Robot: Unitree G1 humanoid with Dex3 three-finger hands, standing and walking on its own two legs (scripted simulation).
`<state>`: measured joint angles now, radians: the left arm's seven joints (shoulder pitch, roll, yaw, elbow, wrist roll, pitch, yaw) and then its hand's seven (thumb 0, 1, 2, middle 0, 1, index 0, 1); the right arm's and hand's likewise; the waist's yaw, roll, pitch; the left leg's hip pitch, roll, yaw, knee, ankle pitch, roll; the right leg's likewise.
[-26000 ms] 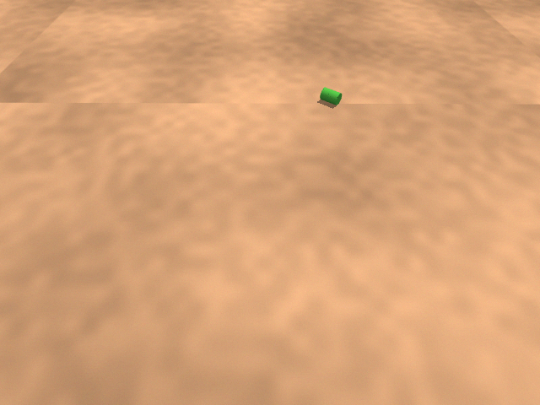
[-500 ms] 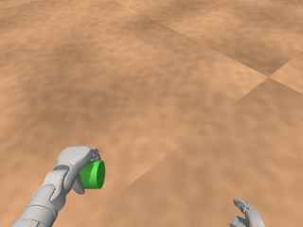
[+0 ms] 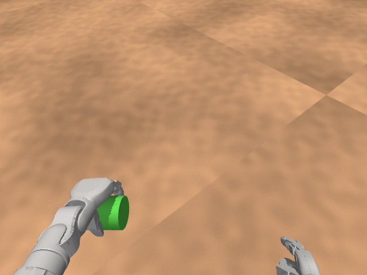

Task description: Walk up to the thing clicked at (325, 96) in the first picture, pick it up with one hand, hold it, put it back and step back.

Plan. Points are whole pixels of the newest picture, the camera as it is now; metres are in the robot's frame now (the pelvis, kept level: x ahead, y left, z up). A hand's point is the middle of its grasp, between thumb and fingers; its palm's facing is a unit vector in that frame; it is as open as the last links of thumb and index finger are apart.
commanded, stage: hold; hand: left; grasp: from above
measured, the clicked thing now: (100, 212) +0.29 +0.22 -0.07
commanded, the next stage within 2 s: crouch in 0.20 s
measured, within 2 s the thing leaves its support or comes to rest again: neither
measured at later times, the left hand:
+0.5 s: hand (98, 209) +0.28 +0.22 -0.05, palm faces -0.48 -0.05 -0.88, open 10.6 cm
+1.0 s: hand (115, 219) +0.33 +0.24 -0.25, palm faces -0.43 +0.05 -0.90, open 10.7 cm
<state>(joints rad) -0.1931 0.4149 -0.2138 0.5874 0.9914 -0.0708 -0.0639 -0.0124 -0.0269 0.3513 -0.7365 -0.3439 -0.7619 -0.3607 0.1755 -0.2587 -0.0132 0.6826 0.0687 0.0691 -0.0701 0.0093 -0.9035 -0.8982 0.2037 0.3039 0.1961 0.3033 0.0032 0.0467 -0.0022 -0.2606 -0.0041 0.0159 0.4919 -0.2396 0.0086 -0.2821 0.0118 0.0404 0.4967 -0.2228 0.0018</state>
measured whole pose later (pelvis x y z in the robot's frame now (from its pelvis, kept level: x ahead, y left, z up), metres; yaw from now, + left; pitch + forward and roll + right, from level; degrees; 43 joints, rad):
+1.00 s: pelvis -0.04 +0.01 -0.14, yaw +1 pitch +25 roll -2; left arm -0.57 0.44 -0.10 1.14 1.21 -0.14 0.34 -0.02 -0.06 0.43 -0.67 -0.48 -0.69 -0.49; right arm 0.26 -0.28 -0.08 0.73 -0.02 0.03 -0.01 0.01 -0.89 -0.89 0.20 0.30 0.20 0.30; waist -0.10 0.02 -0.19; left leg -1.28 0.00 -0.02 1.38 -0.54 0.02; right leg -1.27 0.02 0.00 1.34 -0.51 0.01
